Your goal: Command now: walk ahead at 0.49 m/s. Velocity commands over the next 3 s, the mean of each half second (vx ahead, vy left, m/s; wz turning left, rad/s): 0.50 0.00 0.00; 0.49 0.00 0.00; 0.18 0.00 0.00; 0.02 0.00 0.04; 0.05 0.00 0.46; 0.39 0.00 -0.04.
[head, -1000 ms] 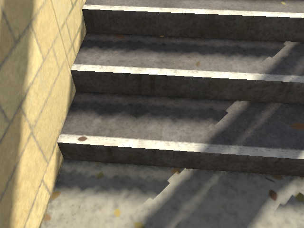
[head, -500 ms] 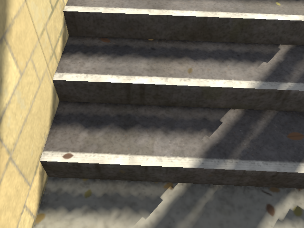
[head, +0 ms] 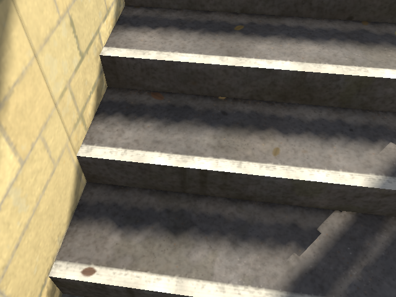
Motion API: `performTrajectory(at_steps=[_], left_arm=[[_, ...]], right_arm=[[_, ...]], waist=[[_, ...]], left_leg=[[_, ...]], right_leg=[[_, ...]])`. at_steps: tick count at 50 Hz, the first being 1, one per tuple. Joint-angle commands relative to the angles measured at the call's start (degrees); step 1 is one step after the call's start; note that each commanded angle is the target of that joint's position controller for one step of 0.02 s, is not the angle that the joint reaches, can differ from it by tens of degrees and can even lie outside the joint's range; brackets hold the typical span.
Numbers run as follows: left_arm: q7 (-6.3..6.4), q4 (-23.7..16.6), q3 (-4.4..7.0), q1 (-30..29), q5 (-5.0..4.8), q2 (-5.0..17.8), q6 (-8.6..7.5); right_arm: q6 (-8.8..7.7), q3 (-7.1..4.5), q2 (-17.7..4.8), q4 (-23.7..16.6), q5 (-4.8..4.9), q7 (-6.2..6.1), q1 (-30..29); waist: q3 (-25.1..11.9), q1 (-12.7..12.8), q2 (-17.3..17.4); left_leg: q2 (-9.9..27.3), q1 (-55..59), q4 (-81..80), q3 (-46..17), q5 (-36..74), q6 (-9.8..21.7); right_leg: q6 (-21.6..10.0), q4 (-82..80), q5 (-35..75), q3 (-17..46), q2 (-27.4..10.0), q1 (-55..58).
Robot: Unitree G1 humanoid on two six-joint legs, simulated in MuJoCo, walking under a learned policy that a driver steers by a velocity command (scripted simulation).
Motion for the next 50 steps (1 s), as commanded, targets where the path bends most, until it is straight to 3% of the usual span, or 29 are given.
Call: performTrajectory(at_steps=[1, 4, 7, 8, 9, 10, 11, 12, 14, 19, 20, 23, 26, 27, 29, 31, 32, 33, 34, 35, 36, 37, 38, 40, 41, 42, 45, 48, 50], left_arm=[[0.73, -1.5, 1.15, 2.3, 0.08, 7.6, -0.9], [0.95, -0.1, 0.84, 3.2, 0.85, 7.4, -0.5], [1.25, -0.4, 0.92, 0.1, 0.26, 8.4, -0.68], [1.3, -1.4, 0.52, -0.8, -0.68, 8.1, -1.24], [0.81, -2.9, -1.13, 4.1, -2.34, 0.4, -1.39], [0.72, -0.5, 0.54, 5.1, -0.51, 6.1, -0.55], [0.08, -1.6, 0.91, 0.4, 0.62, 6.6, -0.39], [-0.42, -2.4, 0.8, -2.9, 1.01, 5.6, -0.47], [-1.25, -3.1, 0.49, -4.4, 1.83, 3.0, 0.48], [-2.04, -6.8, -0.36, -10.0, 2.26, -0.4, 2.41], [-1.23, -7.4, -0.86, -11.5, 1.72, -2.4, 3.11], [0.7, -15.0, -2.43, -23.3, 1.0, -4.8, 3.93], [1.82, -25.0, -4.06, -34.6, 1.33, -5.2, 3.78], [1.54, -27.9, -5.09, -36.2, 1.51, -5.5, 3.79], [0.07, -30.0, -5.67, -33.4, 1.51, -5.0, 4.61], [-0.49, -28.2, -5.39, -30.4, 0.71, -5.5, 5.65], [-0.33, -27.2, -5.45, -27.5, 0.08, -6.2, 5.74], [0.34, -24.8, -4.34, -22.2, -0.74, -3.8, 5.3], [0.95, -22.6, -2.92, -13.9, -0.97, -0.6, 4.81], [0.85, -20.5, -1.62, -7.1, -0.43, 2.6, 4.21], [1.01, -17.3, 0.41, -1.6, 1.42, 8.1, 3.78], [1.25, -13.7, 2.97, 0.8, 0.75, 16.2, 5.03], [1.13, -13.6, 3.21, -5.7, 0.36, 15.0, 5.26], [0.49, -9.5, 1.18, -12.8, 0.6, 4.6, 3.9], [0.22, -6.7, 0.16, -11.8, 1.32, -0.2, 2.54], [0.0, -4.3, -0.58, -10.4, 1.68, -3.1, 1.59], [-1.4, 1.7, -0.64, -3.2, 0.9, -2.8, -0.52], [-0.97, 0.1, -1.36, -3.6, 0.31, -1.0, -0.69], [-0.73, 2.0, -1.15, 2.8, 0.42, 1.4, -1.72]], right_arm=[[-0.84, 0.12, -1.8, -4.0, 0.54, -0.13, -6.7], [-1.41, 0.04, -1.7, -4.3, 0.66, -0.6, -7.2], [-2.64, -1.32, -3.8, 1.2, -0.47, -2.18, 9.8], [-3.33, -2.37, -7.2, 3.5, -1.71, -3.06, 19.2], [-3.52, -3.93, -14.3, 4.4, -2.94, -3.22, 25.8], [-2.81, -4.02, -11.8, 5.3, -1.02, -2.49, 24.0], [-2.51, -3.07, -8.1, 4.0, -0.15, -1.96, 18.0], [-2.57, -2.06, -4.2, 3.5, 0.02, -1.61, 14.6], [-2.87, -0.85, -1.2, 6.0, 0.54, -1.94, 16.4], [-4.12, -0.31, -2.5, 9.0, 1.0, -2.17, 22.3], [-4.15, 0.0, -1.7, 10.3, 0.68, -2.23, 26.0], [-4.22, 0.93, -1.4, 12.0, 0.16, -2.35, 29.9], [-4.66, 1.59, -1.2, 13.3, -0.26, -2.67, 31.3], [-4.08, 1.75, -1.4, 13.9, 0.59, -3.02, 31.0], [-3.37, 1.83, -2.2, 12.7, 1.88, -4.72, 30.5], [-3.03, 2.03, -2.3, 10.9, 2.33, -4.83, 28.8], [-2.9, 1.84, -4.7, 9.6, 2.58, -4.55, 27.3], [-3.01, 1.24, -7.2, 9.4, 2.75, -4.18, 28.5], [-3.22, 0.53, -9.4, 9.3, 2.39, -3.67, 28.5], [-3.72, -0.8, -12.2, 8.3, 2.9, -2.29, 24.8], [-4.39, -0.5, -7.9, 5.2, 4.24, -0.92, 26.5], [-4.86, -0.67, -3.3, 2.1, 2.96, 1.07, 25.1], [-4.7, -1.07, -0.7, 1.8, 1.02, 1.49, 26.2], [-3.66, -0.53, 1.6, -3.8, -0.86, 0.39, 16.5], [-3.08, -0.05, 2.9, -5.2, -0.72, -0.53, 14.4], [-2.37, 0.44, 4.3, -6.0, -0.17, -1.22, 13.9], [0.0, 2.16, 7.8, -8.7, 0.59, -2.39, 11.7], [0.83, 1.91, 4.6, -9.1, 0.14, -1.54, 7.5], [1.32, 2.08, 5.7, -9.4, 0.03, -2.17, 4.2]], waist=[[3.2, 0.3, -5.1], [2.6, -0.3, -6.3], [-4.6, -7.5, -4.2], [-8.7, -11.3, -1.5], [-13.7, -9.3, 12.2], [-12.5, -7.7, 6.4], [-6.4, -5.9, 2.8], [-3.1, -5.0, 1.5], [-0.4, -3.2, 1.5], [1.9, -1.4, -0.8], [1.3, -2.9, 2.8], [5.8, -4.8, 5.4], [9.5, -4.7, 1.2], [9.1, -3.4, -0.6], [5.8, -2.7, -0.4], [0.8, -3.4, 0.1], [-3.8, -1.0, 2.3], [-9.2, 1.4, 6.7], [-14.2, 5.6, 11.0], [-18.3, 10.0, 12.4], [-22.0, 9.1, 2.9], [-23.2, 7.0, -17.1], [-22.4, 2.4, -12.6], [-3.6, -2.6, -1.8], [-0.5, -4.2, 0.8], [-0.3, -5.2, -2.4], [0.9, -7.2, -4.3], [0.6, -6.7, -1.2], [0.5, -4.6, -5.1]], left_leg=[[-2.1, 2.0, -6.8, 2.3, 2.0, 0.0], [-3.7, 4.8, -9.0, 3.8, -3.9, 2.3], [-8.2, 25.3, -16.0, 5.2, -5.9, 5.6], [0.1, 38.3, -19.3, -3.9, -8.4, 7.5], [18.7, 52.8, -23.6, -30.5, -5.8, 15.8], [18.8, 48.6, -27.0, -36.7, -9.2, 18.8], [15.8, 42.2, -27.9, -28.7, -15.9, 17.4], [13.1, 36.5, -30.3, -23.7, -15.3, 15.6], [9.0, 31.6, -33.1, -18.3, -11.9, 13.4], [8.5, 25.3, -31.0, -11.2, 3.0, 13.8], [9.1, 25.7, -30.4, -12.4, 0.1, 15.5], [11.4, 28.2, -31.5, -15.9, -13.9, 15.4], [11.7, 31.5, -34.6, -14.5, -18.5, 12.1], [8.9, 28.6, -36.6, -11.0, -19.4, 9.3], [7.7, 22.1, -45.9, -7.5, -8.0, 10.5], [5.5, 23.5, -45.8, -0.6, 15.7, 9.9], [5.7, 24.9, -39.8, 2.1, 43.0, 9.5], [7.1, 29.7, -30.7, 2.5, 68.6, 9.9], [8.6, 35.5, -19.3, 0.9, 82.4, 8.7], [8.1, 37.6, -4.6, 1.2, 81.4, 6.5], [2.1, 19.4, 16.3, 0.4, 57.1, 3.8], [-11.6, 5.4, 40.4, -2.1, -7.3, 1.2], [-8.9, -0.7, 55.1, -13.2, -7.1, 3.0], [-3.4, -9.8, 59.4, -6.3, -1.6, 5.0], [-2.6, -10.4, 58.7, -7.6, -0.4, 6.1], [-3.5, -12.8, 65.1, -8.2, -1.5, 7.1], [-5.6, -25.0, 70.1, -10.5, -4.1, 8.2], [-4.7, -26.4, 60.9, -4.0, 2.5, 5.6], [-5.7, -32.0, 68.4, 1.3, -1.9, 4.4]], right_leg=[[-4.9, -3.6, 21.8, 8.2, -15.7, -1.8], [-5.7, 1.3, 29.8, 8.4, -17.3, 2.1], [-4.4, 20.5, 45.7, 5.0, -14.1, -1.9], [-2.9, 33.2, 31.3, 3.7, -11.3, -11.9], [0.2, 55.4, -6.0, -0.7, -3.0, -31.7], [-0.5, 62.8, -16.5, 5.6, -3.1, -37.5], [-1.0, 63.4, -12.0, 7.6, -6.6, -40.1], [-0.8, 62.3, -7.5, 7.2, -8.1, -40.1], [0.3, 66.9, -3.4, 5.2, -9.3, -40.7], [3.1, 80.3, -1.0, 3.2, -10.5, -51.9], [3.3, 92.9, -4.9, 0.7, -8.7, -57.1], [1.8, 110.2, -12.2, 2.2, -9.7, -78.9], [-0.5, 109.1, -16.6, 3.9, -11.5, -90.4], [-0.7, 98.8, -16.4, 3.0, -13.0, -85.8], [-0.5, 81.9, -9.9, -0.7, -14.0, -66.9], [-1.6, 67.5, -8.6, -5.3, -10.9, -47.2], [-3.0, 63.3, -8.4, -7.7, -7.5, -35.9], [-3.5, 61.4, -11.2, -10.1, -3.6, -29.0], [-4.5, 56.1, -11.9, -7.7, -1.8, -23.1], [-5.7, 44.8, -10.1, -2.1, -2.1, -16.8], [-8.9, 34.6, -18.8, 21.3, -13.7, -3.3], [-11.4, 8.5, -9.7, 52.8, -25.5, 1.2], [-9.8, 5.2, -16.6, 58.4, -26.6, -2.8], [-7.0, 9.0, -26.7, 39.6, -23.0, -21.0], [-4.9, 10.6, -19.0, 30.8, -20.6, -25.7], [-4.2, 9.6, -14.2, 26.8, -19.7, -26.5], [-1.3, 10.6, -2.7, 15.3, -16.4, -21.7], [0.3, 5.6, 0.6, 9.5, -14.8, -22.9], [-1.4, 5.5, 14.8, 9.3, -15.2, -18.4]])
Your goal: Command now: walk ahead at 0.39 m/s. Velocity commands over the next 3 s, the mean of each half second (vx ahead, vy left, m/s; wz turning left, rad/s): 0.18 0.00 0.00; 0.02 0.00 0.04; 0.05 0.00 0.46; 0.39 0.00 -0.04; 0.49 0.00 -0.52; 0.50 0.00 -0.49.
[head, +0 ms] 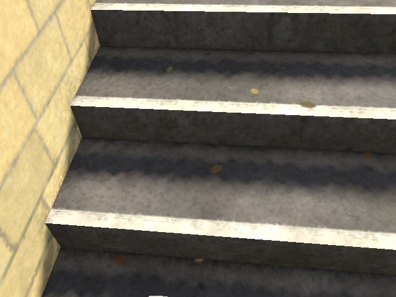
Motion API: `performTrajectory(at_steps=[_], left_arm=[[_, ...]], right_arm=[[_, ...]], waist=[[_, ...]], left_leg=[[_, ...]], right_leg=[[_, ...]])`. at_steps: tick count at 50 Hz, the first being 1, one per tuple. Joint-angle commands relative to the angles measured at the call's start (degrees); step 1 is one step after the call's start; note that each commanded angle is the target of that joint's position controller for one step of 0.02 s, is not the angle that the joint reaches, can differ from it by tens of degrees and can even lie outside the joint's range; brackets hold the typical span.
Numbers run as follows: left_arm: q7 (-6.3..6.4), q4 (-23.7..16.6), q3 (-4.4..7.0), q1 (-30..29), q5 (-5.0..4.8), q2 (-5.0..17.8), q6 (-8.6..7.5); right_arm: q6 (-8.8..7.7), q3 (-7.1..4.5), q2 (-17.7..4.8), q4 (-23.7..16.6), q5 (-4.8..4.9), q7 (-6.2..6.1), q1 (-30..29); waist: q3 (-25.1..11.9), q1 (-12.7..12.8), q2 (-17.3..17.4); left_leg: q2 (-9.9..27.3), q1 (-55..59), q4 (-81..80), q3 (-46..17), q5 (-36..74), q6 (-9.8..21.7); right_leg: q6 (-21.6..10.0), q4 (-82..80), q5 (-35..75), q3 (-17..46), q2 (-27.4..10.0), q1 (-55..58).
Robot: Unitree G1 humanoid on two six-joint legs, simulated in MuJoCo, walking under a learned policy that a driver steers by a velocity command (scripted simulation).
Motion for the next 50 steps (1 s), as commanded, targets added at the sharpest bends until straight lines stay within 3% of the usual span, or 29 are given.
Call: performTrajectory(at_steps=[1, 4, 5, 7, 9, 10, 12, 13, 14, 15, 16, 17, 18, 19, 20, 21, 24, 26, 28, 30, 31, 33, 35, 38, 39, 40, 42, 45, 50], left_arm=[[0.3, -2.0, -0.28, 2.0, -0.33, 3.4, -2.23], [1.52, -1.5, -0.28, 7.7, 0.25, 3.8, -2.11], [2.31, -0.9, -0.36, 9.4, -0.19, 3.3, -1.29], [4.01, -0.8, -0.51, 11.9, 0.16, 2.8, -0.29], [5.06, -2.0, 0.12, 10.9, -0.6, 4.2, 1.07], [5.14, -4.2, 0.05, 6.0, -0.24, 5.1, 1.2], [4.07, -4.9, 0.6, 6.6, -1.81, 8.6, 0.26], [2.79, -4.6, 1.22, 4.3, -3.16, 10.9, -0.43], [1.46, -6.8, 0.79, 9.0, -4.34, 8.0, -1.43], [-0.16, -7.9, 1.93, 4.4, -3.09, 8.9, -0.73], [-0.82, -9.2, 1.97, 5.2, -0.48, 4.3, 0.24], [-0.49, -11.1, 1.42, 3.5, 0.18, 2.0, 1.26], [0.75, -13.2, 1.18, -0.5, 1.38, 0.7, 2.15], [1.91, -14.8, 1.12, -2.9, 1.9, 0.3, 2.88], [2.58, -15.3, 0.67, -2.6, 1.48, -1.8, 3.57], [3.07, -16.2, 0.21, -2.4, 1.26, -2.5, 3.88], [3.81, -17.7, -0.64, -1.8, 1.11, -3.1, 4.17], [3.94, -18.3, -0.23, -3.6, 1.32, -1.3, 4.71], [4.24, -18.5, 0.23, -5.7, 0.93, 1.6, 6.3], [3.98, -17.5, 0.47, -8.2, -0.38, 2.0, 7.13], [4.04, -17.5, 0.59, -10.0, 0.11, 2.2, 7.22], [4.11, -15.5, 0.61, -6.9, 0.13, 0.2, 7.31], [3.85, -14.9, 1.06, -7.5, -0.01, 0.6, 6.86], [4.3, -13.2, 0.54, -5.2, 0.5, -0.2, 5.3], [4.59, -13.0, 0.46, -3.2, 1.1, 0.7, 4.54], [4.79, -13.6, 0.83, -5.1, 1.1, 3.8, 3.99], [3.84, -12.8, 0.01, -6.0, 0.11, 0.8, 3.38], [4.05, -12.8, 0.64, -6.5, -0.41, 3.3, 3.82], [5.62, -14.7, 2.05, -4.8, 0.03, 6.1, 4.1]], right_arm=[[1.1, 0.64, 1.3, -0.9, -0.12, -0.69, 2.3], [0.93, 1.41, 1.9, -5.5, -0.23, -1.7, -7.8], [0.81, 2.66, 3.1, -8.8, -0.11, -1.4, -12.8], [0.84, 2.86, 2.2, -10.3, 0.23, -0.88, -14.2], [1.84, 4.01, 3.7, -9.9, 1.28, -0.26, -13.0], [2.68, 3.88, 3.7, -8.2, 2.45, -0.42, -7.4], [2.34, 1.89, -0.4, -2.6, 2.17, -1.44, 6.8], [1.22, 0.64, -3.4, -0.3, 2.24, -1.88, 16.7], [0.41, -0.77, -7.5, 1.6, 0.92, -2.41, 20.1], [1.84, -1.85, -9.8, 2.2, -0.43, -2.8, 21.1], [2.14, -2.61, -11.5, 1.5, 0.57, -2.64, 10.7], [2.19, -2.29, -9.0, 2.5, 1.3, -2.48, 5.6], [1.73, -1.69, -5.4, 4.5, 1.15, -2.81, 4.7], [1.07, -0.64, -1.2, 6.7, 0.87, -2.95, 4.7], [0.41, 0.17, 1.5, 8.4, -0.22, -3.23, 4.9], [-0.56, 0.38, 1.7, 9.3, -0.45, -3.27, 6.4], [-2.53, -0.21, -2.1, 11.6, 0.36, -2.7, 9.1], [-2.52, 0.03, -2.5, 10.4, 0.97, -3.18, 8.7], [-1.54, -1.05, -6.8, 8.6, 1.15, -3.69, 8.8], [-1.69, -1.36, -6.8, 8.2, 0.01, -3.17, 14.2], [-2.0, -1.89, -7.4, 8.3, 0.01, -2.92, 15.9], [-1.61, -1.9, -5.9, 8.1, -0.11, -2.63, 15.3], [-0.82, -2.07, -5.6, 7.4, -0.28, -2.54, 15.7], [-0.11, -1.74, -5.0, 8.0, 0.54, -2.69, 16.7], [-0.4, -1.38, -4.1, 8.1, 0.83, -2.49, 17.1], [-0.26, -0.94, -1.4, 8.7, 2.4, -2.11, 20.8], [0.33, -0.81, -1.5, 10.9, 1.92, -1.93, 20.8], [0.3, -1.43, -4.4, 10.3, 0.9, -1.35, 18.0], [0.52, -1.8, -5.5, 5.4, 1.75, -2.24, 12.8]], waist=[[4.3, -2.2, -4.7], [5.6, 1.1, -6.1], [6.4, 1.7, -5.6], [5.2, 2.7, -6.8], [2.5, 3.1, -5.7], [0.0, 0.0, -6.1], [-7.2, -4.4, -11.5], [-10.9, -10.6, -14.5], [-19.0, -9.6, -4.7], [-21.3, -11.6, 7.1], [-18.7, -4.7, 6.0], [-10.9, -1.1, -0.9], [-1.5, -0.2, -5.8], [3.4, 1.5, -7.3], [3.7, 3.0, -6.0], [3.8, 3.1, -3.3], [1.5, 5.3, -0.1], [0.1, 5.3, -0.2], [0.0, 3.5, 2.0], [-2.2, -0.1, 3.0], [-0.9, -1.6, 4.8], [-0.9, -0.8, 6.5], [1.9, -2.0, 5.8], [5.5, -0.6, 0.8], [5.4, -0.2, -1.4], [5.2, -3.4, -7.3], [5.6, -2.9, -7.1], [5.2, -1.8, -4.8], [3.4, 0.4, -2.3]], left_leg=[[0.1, -6.4, 4.8, 7.1, -3.9, -1.5], [1.4, -18.9, 9.0, 8.8, -13.6, -1.3], [2.8, -18.5, 2.6, 10.0, -15.0, -1.1], [3.7, -16.3, -6.1, 10.8, -16.1, -1.6], [2.9, 3.6, -27.7, 13.9, -17.4, -1.0], [0.3, 17.1, -36.9, 15.5, -18.7, -0.5], [-6.2, 31.4, -41.4, 18.5, -18.2, 2.1], [-3.6, 42.5, -50.0, 11.8, -11.3, 4.3], [8.7, 58.6, -53.3, -11.5, -7.9, 12.1], [18.5, 57.7, -77.8, -38.1, 4.5, 19.8], [19.3, 51.4, -82.1, -42.7, 2.5, 19.3], [18.3, 43.7, -81.9, -36.7, -9.1, 16.2], [15.9, 35.7, -79.9, -28.8, -18.3, 11.8], [13.0, 30.3, -78.5, -22.0, -19.7, 8.3], [11.7, 28.3, -76.7, -17.5, -16.0, 7.5], [11.1, 28.6, -76.6, -14.1, -10.0, 7.0], [8.5, 33.5, -77.5, -4.9, 1.8, 4.2], [8.9, 34.9, -79.0, -3.1, 3.6, 4.1], [7.9, 39.5, -83.0, -0.3, 2.8, 4.9], [9.7, 44.6, -88.0, -3.6, -0.3, 3.5], [11.5, 45.2, -88.9, -5.4, -1.1, 3.4], [10.6, 44.9, -87.9, -3.4, -6.3, 3.0], [10.8, 44.0, -88.1, -4.6, -13.6, 3.6], [10.5, 38.6, -87.1, -4.4, -18.2, 1.4], [9.6, 36.0, -85.3, -3.7, -18.1, -0.5], [5.0, 36.6, -85.0, 0.2, -15.6, -3.0], [4.6, 50.4, -83.6, 1.9, -8.9, -4.3], [5.2, 49.4, -84.1, 0.8, -5.3, -2.9], [3.4, 40.4, -76.2, 0.4, -5.9, -2.0]], right_leg=[[-1.3, -16.4, 26.3, 12.2, -11.0, 0.1], [-3.0, -17.2, 31.0, 14.7, -13.2, 12.8], [-0.8, -19.2, 31.1, 13.2, -12.3, 13.7], [-1.5, -20.7, 36.2, 12.5, -12.1, 19.0], [-2.0, -27.2, 49.9, 8.9, -13.1, 16.4], [-2.6, -25.2, 60.0, 6.3, -12.4, 13.4], [-1.6, -10.1, 100.3, 5.7, -16.3, 20.2], [-0.1, 2.2, 98.0, 4.1, -15.3, 18.3], [3.2, 19.8, 76.1, 5.0, -9.3, -0.1], [4.4, 42.5, 8.6, 5.1, 4.9, -5.7], [4.1, 58.6, 3.6, 14.8, 2.5, -9.4], [3.9, 61.8, 5.3, 13.7, 0.4, -13.4], [3.0, 60.5, 5.9, 12.4, -1.5, -17.4], [2.3, 58.1, 6.0, 13.1, -2.5, -19.1], [1.3, 61.4, 6.6, 13.9, -1.1, -20.2], [0.5, 63.3, 7.5, 14.2, -0.7, -22.1], [1.3, 57.1, 12.5, 17.1, -0.4, -24.6], [4.1, 50.0, 14.9, 16.8, -1.8, -22.5], [6.7, 34.8, 8.9, 10.3, -3.1, -20.2], [6.8, 23.5, 1.8, 7.0, -3.7, -14.7], [6.5, 21.6, 4.7, 7.7, -4.8, -14.3], [5.3, 14.5, 3.3, 6.8, -4.3, -8.4], [4.3, 7.5, -0.3, 5.0, -2.2, -5.2], [3.2, -10.5, 7.2, 6.7, -3.3, 6.1], [2.7, -13.8, 9.1, 12.4, -7.9, 10.2], [0.8, -14.7, 6.0, 17.7, -11.0, 7.9], [1.1, -18.7, -2.8, 17.1, -9.9, -3.5], [2.7, -15.2, 6.3, 11.8, -7.3, 0.6], [0.8, -10.3, 6.1, 11.7, -9.3, 5.2]])
Over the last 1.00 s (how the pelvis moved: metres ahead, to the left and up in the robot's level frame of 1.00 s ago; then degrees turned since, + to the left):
0.55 -0.06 0.13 1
